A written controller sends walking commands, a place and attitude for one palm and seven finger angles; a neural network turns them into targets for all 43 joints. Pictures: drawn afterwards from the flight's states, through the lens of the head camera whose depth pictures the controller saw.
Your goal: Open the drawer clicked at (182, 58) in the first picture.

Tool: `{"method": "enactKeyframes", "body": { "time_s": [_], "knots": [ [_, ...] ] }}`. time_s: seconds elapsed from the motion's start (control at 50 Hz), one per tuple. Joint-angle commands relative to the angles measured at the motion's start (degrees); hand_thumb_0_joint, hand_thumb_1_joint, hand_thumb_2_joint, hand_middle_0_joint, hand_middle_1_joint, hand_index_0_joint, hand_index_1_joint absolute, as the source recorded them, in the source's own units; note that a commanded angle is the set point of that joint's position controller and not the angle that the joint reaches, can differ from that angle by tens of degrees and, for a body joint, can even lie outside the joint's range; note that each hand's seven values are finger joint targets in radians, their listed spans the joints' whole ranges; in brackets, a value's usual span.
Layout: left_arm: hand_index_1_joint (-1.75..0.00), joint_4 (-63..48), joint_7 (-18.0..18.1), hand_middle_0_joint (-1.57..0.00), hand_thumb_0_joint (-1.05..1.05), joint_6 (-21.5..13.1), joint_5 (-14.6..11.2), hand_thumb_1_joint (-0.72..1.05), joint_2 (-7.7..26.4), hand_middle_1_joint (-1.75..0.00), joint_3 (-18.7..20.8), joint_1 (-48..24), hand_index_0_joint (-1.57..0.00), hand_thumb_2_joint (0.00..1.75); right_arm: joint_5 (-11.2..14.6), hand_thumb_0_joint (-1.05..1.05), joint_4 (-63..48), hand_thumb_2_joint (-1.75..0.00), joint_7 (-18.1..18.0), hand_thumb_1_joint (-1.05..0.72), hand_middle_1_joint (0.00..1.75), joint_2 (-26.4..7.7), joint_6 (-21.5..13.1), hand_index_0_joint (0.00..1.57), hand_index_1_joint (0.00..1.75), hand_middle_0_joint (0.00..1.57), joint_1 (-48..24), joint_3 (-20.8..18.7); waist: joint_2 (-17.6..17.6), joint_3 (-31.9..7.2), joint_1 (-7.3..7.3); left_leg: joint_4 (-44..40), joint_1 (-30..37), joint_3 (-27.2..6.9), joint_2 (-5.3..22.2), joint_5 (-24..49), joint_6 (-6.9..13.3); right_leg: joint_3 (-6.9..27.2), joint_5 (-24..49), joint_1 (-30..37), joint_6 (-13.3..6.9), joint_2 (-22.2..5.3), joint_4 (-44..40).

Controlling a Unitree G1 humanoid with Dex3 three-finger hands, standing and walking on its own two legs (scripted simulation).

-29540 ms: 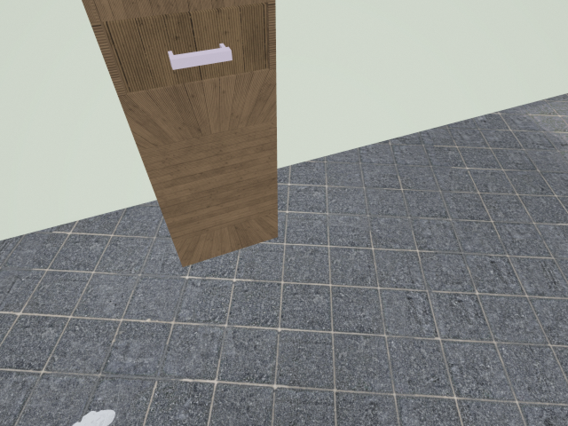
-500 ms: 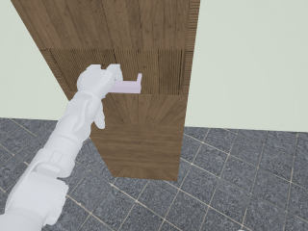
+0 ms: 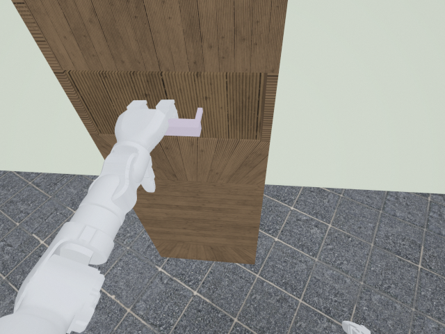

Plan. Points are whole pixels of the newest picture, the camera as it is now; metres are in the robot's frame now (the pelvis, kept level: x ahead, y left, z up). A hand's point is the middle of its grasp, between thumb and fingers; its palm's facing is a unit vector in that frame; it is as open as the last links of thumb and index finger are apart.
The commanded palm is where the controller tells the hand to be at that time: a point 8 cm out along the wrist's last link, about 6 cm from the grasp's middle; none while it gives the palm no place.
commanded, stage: lower the fingers behind the handle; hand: left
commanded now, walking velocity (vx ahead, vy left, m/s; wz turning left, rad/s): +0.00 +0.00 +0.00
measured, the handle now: (166, 119) +0.50 +0.13 +0.12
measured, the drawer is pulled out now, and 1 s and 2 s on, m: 0.00 0.00 0.03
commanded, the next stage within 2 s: close the thumb around the handle in 0.32 s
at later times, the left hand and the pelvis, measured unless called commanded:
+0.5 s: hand (152, 148) +0.44 +0.15 +0.10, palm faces +0.01 -0.04 -1.00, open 13.9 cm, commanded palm +0.41 +0.16 +0.16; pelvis +0.00 +0.00 +0.00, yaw +0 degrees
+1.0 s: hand (154, 146) +0.44 +0.15 +0.10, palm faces +0.01 -0.04 -1.00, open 6.4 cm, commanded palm +0.41 +0.16 +0.16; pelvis +0.00 +0.00 +0.00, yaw +0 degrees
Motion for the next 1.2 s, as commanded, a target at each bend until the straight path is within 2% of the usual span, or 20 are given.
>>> {"method": "enactKeyframes", "body": {
  "time_s": [0.0,0.12,0.14,0.2,0.26,0.32,0.4,0.44,0.48,0.54,0.6,0.66,0.72,0.78,0.82,0.86,0.9,0.92,0.98,1.18],
  "knots": [
    [-1.20,-10.64,1.55,-0.30,0.00,0.18,0.67,-0.50,10.04,-1.20,4.08,-23.46,-0.30,0.30,0.20,0.00,-6.82,-0.90,-0.55,-0.90,0.30,-6.90,-1.35,0.20,0.30,0.20,-1.33,-2.52,-4.95,-18.81,-0.56,-0.41,9.18,1.49,0.55,24.12,0.70,-0.83,25.08,9.63,-0.29,-0.94,-2.47],
    [-1.20,-9.21,0.76,-0.30,0.00,0.28,0.00,-0.50,10.06,-1.20,3.68,-24.72,-0.30,0.30,0.41,0.00,-6.97,-0.90,-1.16,-0.90,0.30,-6.83,-1.40,0.20,0.30,0.20,-1.22,-2.22,-6.15,-17.58,-0.90,-0.84,7.99,1.65,0.28,21.59,0.93,-0.62,24.37,10.26,-0.02,-1.18,-3.01],
    [-1.20,-8.69,0.76,-0.30,0.00,-0.02,-0.06,-0.50,12.26,-1.20,5.38,-25.06,-0.30,0.30,0.32,0.00,-6.75,-0.90,-1.35,-0.90,0.30,-7.24,-1.38,0.20,0.30,0.20,-0.99,-2.32,-6.44,-17.92,-0.91,-0.80,7.66,1.65,0.29,21.36,0.86,-0.30,24.16,11.06,-0.08,-1.35,-3.10],
    [-1.20,-10.54,0.59,-0.30,0.00,-1.09,-0.39,-0.50,10.85,-1.20,4.52,-24.44,-0.30,0.30,0.34,0.00,-7.16,-0.90,-1.36,-0.90,0.30,-6.69,-1.55,0.20,0.30,0.20,-1.13,-2.30,-5.06,-19.22,-0.43,-0.57,8.57,1.68,0.12,23.67,0.95,-0.35,26.86,11.68,-0.10,-1.32,-2.51],
    [-1.20,-12.10,0.83,-0.30,0.00,-2.15,-0.38,-0.50,12.33,-1.20,5.94,-23.75,-0.30,0.30,0.20,0.00,-7.08,-0.90,-1.16,-0.90,0.30,-6.82,-1.79,0.20,0.30,0.20,-1.02,-2.52,-4.83,-20.12,-0.04,-0.44,8.52,1.54,0.15,24.54,0.91,-0.12,27.95,12.46,-0.07,-1.36,-2.27],
    [-1.20,-12.78,0.93,-0.30,0.00,-2.39,-0.68,-0.50,9.25,-1.20,3.67,-23.11,-0.30,0.30,0.31,0.00,-7.11,-0.90,-0.89,-0.90,0.30,-6.61,-1.86,0.20,0.30,0.20,-0.87,-2.63,-5.11,-18.90,-0.69,-0.22,9.12,1.58,0.21,25.17,0.84,-0.51,28.16,11.05,-0.02,-1.13,-2.41],
    [-1.20,-10.87,1.59,-0.30,0.00,-1.94,-0.36,-0.50,11.02,-1.20,4.96,-23.89,-0.30,0.30,0.33,0.00,-6.67,-0.90,-0.96,-0.90,0.30,-6.85,-2.08,0.20,0.30,0.20,-0.71,-2.66,-5.18,-18.11,-0.65,-0.51,8.46,1.62,0.19,22.77,0.88,-0.40,25.65,10.37,-0.06,-1.06,-2.75],
    [-1.21,-11.25,1.93,-0.31,0.00,-1.96,0.00,-0.39,12.37,-1.21,5.82,-24.77,-0.31,0.35,0.25,0.00,-6.37,-0.90,-1.06,-0.90,0.30,-7.18,-2.08,0.20,0.30,0.20,-0.38,-2.78,-5.00,-19.16,-0.63,-0.45,8.49,1.74,0.17,23.28,0.75,-0.27,25.86,11.15,-0.21,-1.19,-2.66],
    [-1.22,-11.22,2.05,-0.32,0.00,-1.68,0.23,-0.28,9.52,-1.22,3.44,-25.42,-0.32,0.40,0.41,0.00,-6.29,-0.90,-0.84,-0.90,0.30,-6.68,-2.06,0.20,0.30,0.20,-0.39,-2.78,-4.12,-19.09,-1.06,-0.20,9.30,1.54,0.21,24.39,0.74,-0.62,26.43,9.93,-0.24,-0.98,-2.34],
    [-1.24,-11.45,2.36,-0.33,0.00,-1.26,0.17,-0.11,10.62,-1.24,4.60,-25.28,-0.33,0.47,0.30,0.00,-6.18,-0.90,-0.68,-0.90,0.30,-6.99,-2.04,0.20,0.30,0.20,-0.18,-3.07,-3.84,-20.18,-0.81,0.08,10.27,1.28,0.35,25.82,0.61,-0.69,25.93,9.89,-0.46,-0.82,-2.22],
    [-1.26,-10.14,2.14,-0.34,0.00,-0.66,-0.22,0.06,7.72,-1.26,2.18,-26.22,-0.34,0.54,0.40,0.00,-6.06,-0.90,-0.72,-0.90,0.30,-6.79,-2.00,0.20,0.30,0.20,-0.34,-2.76,-5.58,-18.56,-1.64,-0.25,9.63,1.25,0.28,24.08,0.79,-1.05,25.59,8.98,-0.12,-0.84,-2.56],
    [-1.28,-8.36,2.14,-0.35,0.00,-0.60,0.05,0.23,11.42,-1.28,4.96,-27.81,-0.35,0.61,0.39,0.00,-5.78,-0.90,-1.19,-0.90,0.30,-7.12,-1.99,0.20,0.30,0.20,-0.31,-2.61,-6.66,-18.66,-1.20,-0.71,8.35,1.37,0.22,21.83,0.99,-0.54,24.47,10.08,-0.04,-1.11,-2.86],
    [-1.30,-9.21,1.90,-0.36,0.00,-0.95,0.20,0.40,9.36,-1.30,3.55,-26.76,-0.36,0.68,0.29,0.00,-6.09,-0.90,-1.12,-0.90,0.30,-6.69,-2.00,0.20,0.30,0.20,-0.31,-2.66,-4.93,-19.44,-0.96,-0.43,9.59,1.50,0.22,24.07,0.83,-0.83,25.69,9.86,-0.22,-1.03,-2.46],
    [-1.31,-7.99,1.75,-0.38,0.00,-1.12,0.03,0.56,11.62,-1.31,5.49,-26.12,-0.38,0.76,0.25,0.00,-6.06,-0.90,-1.22,-0.90,0.30,-6.91,-1.92,0.20,0.30,0.20,-0.32,-2.50,-5.52,-18.89,-0.66,-0.56,8.63,1.59,0.28,23.12,0.84,-0.64,25.55,10.42,-0.11,-1.10,-2.51],
    [-1.33,-8.25,1.73,-0.38,0.00,-1.40,0.13,0.68,11.63,-1.33,5.62,-25.17,-0.38,0.80,0.22,0.00,-6.36,-0.90,-1.28,-0.90,0.30,-6.79,-1.87,0.20,0.30,0.20,-0.55,-2.33,-6.26,-18.89,-0.44,-0.77,7.89,1.66,0.17,23.29,0.85,-0.54,26.41,11.34,-0.05,-1.20,-2.45],
    [-1.34,-10.67,1.91,-0.39,0.00,-1.74,-0.17,0.79,11.52,-1.34,5.60,-25.35,-0.39,0.85,0.21,0.00,-6.90,-0.90,-1.05,-0.90,0.30,-6.73,-2.04,0.20,0.30,0.20,-0.71,-2.49,-4.16,-20.55,0.04,-0.62,8.98,1.57,0.30,24.73,0.81,-0.51,26.63,11.63,-0.24,-1.20,-2.20],
    [-1.35,-9.59,1.95,-0.40,0.00,-1.53,-0.12,0.90,11.12,-1.35,5.53,-23.63,-0.40,0.90,0.31,0.00,-6.80,-0.90,-1.00,-0.90,0.30,-6.82,-1.90,0.20,0.30,0.20,-0.80,-2.47,-4.88,-19.00,-0.12,-0.75,8.64,1.58,0.38,24.56,0.70,-0.68,26.26,10.84,-0.21,-1.04,-2.31],
    [-1.35,-9.76,1.88,-0.40,0.00,-1.39,-0.23,0.90,9.71,-1.35,4.42,-23.53,-0.40,0.90,0.40,0.00,-6.92,-0.90,-0.96,-0.90,0.30,-6.69,-1.99,0.20,0.30,0.20,-0.91,-2.49,-4.99,-18.45,-0.38,-0.71,9.03,1.61,0.41,24.18,0.74,-0.82,25.34,10.03,-0.21,-0.93,-2.50],
    [-1.35,-10.43,2.24,-0.40,0.00,-1.46,-0.15,0.90,12.00,-1.35,6.27,-23.53,-0.40,0.90,0.32,0.00,-6.95,-0.90,-0.95,-0.90,0.30,-6.97,-2.14,0.20,0.30,0.20,-0.80,-2.61,-4.97,-19.20,0.03,-0.79,8.87,1.63,0.45,24.53,0.81,-0.56,25.95,11.09,-0.28,-0.95,-2.41],
    [-1.35,-13.97,2.36,-0.40,0.00,-0.42,-0.50,0.90,13.08,-1.35,7.35,-21.36,-0.40,0.90,0.22,0.00,-6.98,-0.90,-0.89,-0.90,0.30,-7.02,-2.21,0.20,0.30,0.20,-1.29,-2.71,-4.29,-21.40,0.59,-0.95,10.27,1.85,0.61,28.28,0.72,-0.41,29.62,13.33,-0.13,-1.05,-2.36]
  ]
}}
